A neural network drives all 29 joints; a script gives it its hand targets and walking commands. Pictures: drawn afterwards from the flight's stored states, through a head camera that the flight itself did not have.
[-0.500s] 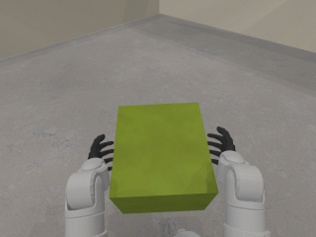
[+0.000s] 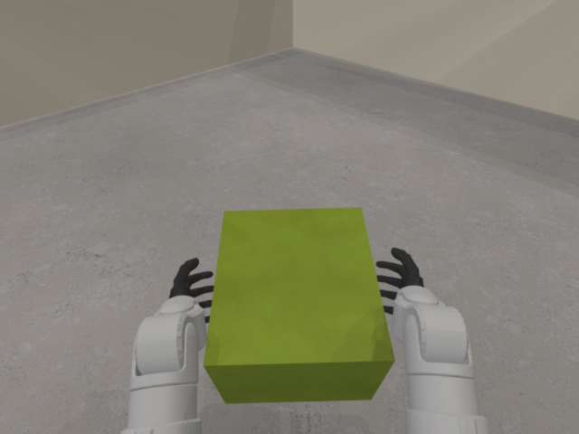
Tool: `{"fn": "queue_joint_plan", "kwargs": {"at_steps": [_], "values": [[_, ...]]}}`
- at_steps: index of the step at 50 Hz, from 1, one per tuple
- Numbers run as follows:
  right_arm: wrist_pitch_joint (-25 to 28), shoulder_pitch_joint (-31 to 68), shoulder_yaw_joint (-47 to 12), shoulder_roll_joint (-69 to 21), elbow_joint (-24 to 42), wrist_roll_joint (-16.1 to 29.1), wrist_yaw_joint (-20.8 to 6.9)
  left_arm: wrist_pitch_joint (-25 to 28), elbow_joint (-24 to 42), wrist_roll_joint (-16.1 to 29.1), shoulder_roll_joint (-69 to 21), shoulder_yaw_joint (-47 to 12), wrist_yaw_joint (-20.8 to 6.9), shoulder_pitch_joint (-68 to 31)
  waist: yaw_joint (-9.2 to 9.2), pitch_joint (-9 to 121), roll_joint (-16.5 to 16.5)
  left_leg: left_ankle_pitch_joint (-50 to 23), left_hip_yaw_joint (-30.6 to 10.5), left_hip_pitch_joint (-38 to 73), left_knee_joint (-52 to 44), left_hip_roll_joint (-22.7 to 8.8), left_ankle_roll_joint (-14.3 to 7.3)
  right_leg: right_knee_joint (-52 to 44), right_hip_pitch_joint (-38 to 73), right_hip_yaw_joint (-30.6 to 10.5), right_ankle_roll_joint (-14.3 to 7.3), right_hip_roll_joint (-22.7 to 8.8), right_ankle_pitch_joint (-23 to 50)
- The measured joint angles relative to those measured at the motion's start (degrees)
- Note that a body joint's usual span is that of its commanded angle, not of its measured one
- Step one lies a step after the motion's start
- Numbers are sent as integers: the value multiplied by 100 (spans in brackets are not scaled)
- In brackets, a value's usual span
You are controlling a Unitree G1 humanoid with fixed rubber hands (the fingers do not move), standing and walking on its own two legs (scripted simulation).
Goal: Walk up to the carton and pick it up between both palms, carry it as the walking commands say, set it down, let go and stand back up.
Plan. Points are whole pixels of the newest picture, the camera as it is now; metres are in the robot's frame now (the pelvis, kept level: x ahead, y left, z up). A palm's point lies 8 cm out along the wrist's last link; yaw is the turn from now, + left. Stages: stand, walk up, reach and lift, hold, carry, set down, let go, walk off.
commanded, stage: carry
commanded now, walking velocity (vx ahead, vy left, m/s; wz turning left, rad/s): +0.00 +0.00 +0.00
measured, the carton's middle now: (295, 302) +0.34 +0.00 +0.02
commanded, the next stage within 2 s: hold in 1.84 s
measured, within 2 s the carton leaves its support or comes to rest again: neither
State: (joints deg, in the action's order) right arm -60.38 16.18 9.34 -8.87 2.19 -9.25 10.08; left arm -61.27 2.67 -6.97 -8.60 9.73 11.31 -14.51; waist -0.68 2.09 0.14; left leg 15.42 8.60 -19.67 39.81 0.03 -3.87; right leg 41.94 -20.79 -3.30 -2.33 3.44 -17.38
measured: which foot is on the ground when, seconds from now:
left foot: down 0.00-1.00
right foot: down 0.00-1.00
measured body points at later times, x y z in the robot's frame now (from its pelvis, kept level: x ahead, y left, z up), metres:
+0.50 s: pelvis +0.03 -0.01 +0.01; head +0.00 -0.01 +0.45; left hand +0.32 +0.15 +0.07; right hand +0.33 -0.16 +0.07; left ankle +0.08 +0.08 -0.71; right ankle +0.08 -0.10 -0.71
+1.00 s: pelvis +0.03 -0.01 +0.01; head +0.02 -0.02 +0.46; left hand +0.34 +0.15 +0.06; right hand +0.34 -0.17 +0.06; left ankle +0.08 +0.08 -0.71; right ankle +0.08 -0.10 -0.71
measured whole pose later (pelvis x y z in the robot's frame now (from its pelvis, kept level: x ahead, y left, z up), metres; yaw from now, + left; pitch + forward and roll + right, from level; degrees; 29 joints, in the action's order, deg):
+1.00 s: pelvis +0.03 -0.01 +0.01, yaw +0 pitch -2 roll +1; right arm -50.4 16.2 10.6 -8.9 -3.7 -10.7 7.7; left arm -50.8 -3.3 -7.8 -8.5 10.8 9.2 -14.4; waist -0.3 1.6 0.1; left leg 16.7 8.6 -19.7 37.7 0.1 -3.6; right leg 40.1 -21.1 -3.3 -2.3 3.4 -17.2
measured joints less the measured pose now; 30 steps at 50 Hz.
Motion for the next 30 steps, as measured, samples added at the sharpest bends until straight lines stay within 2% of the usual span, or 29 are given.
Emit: {"fn": "queue_joint_plan", "kwargs": {"at_steps": [10, 30], "values": [[295, 0, 39, 0, -169, 0, -65, 309, -151, 0, 1, 29, -12, 0, 36, 0, 0, 40, 1, -1, -2, 2, -66, -73, 24, 0, 0, -2, 102], [665, 0, 68, 0, -354, -110, -148, 720, -376, -15, 2, 63, -118, 0, 38, -19, 0, 108, 1, -1, -192, 2, 21, -182, -22, 0, 0, -1, 43]]}}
